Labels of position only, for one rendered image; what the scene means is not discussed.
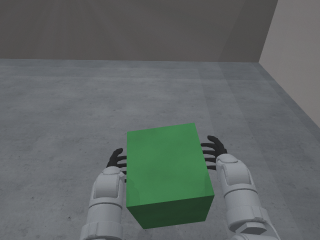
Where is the robot right hand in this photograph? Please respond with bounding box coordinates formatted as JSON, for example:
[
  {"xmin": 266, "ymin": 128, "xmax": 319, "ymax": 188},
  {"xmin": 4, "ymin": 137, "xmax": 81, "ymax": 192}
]
[{"xmin": 200, "ymin": 135, "xmax": 228, "ymax": 170}]

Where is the robot left hand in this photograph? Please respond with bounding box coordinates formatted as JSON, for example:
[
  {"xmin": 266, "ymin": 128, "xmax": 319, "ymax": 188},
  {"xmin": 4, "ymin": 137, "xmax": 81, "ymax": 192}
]
[{"xmin": 106, "ymin": 148, "xmax": 127, "ymax": 183}]

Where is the robot left forearm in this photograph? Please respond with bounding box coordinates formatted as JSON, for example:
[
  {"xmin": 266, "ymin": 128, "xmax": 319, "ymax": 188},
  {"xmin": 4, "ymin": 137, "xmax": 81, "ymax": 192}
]
[{"xmin": 79, "ymin": 166, "xmax": 125, "ymax": 240}]

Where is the carton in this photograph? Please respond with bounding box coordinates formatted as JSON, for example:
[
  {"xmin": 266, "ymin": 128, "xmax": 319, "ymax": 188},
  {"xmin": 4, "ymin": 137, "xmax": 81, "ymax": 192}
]
[{"xmin": 126, "ymin": 122, "xmax": 215, "ymax": 229}]

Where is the robot right forearm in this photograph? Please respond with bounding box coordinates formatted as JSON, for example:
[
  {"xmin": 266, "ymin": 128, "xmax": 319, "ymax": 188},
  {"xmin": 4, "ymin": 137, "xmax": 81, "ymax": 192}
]
[{"xmin": 216, "ymin": 153, "xmax": 281, "ymax": 240}]

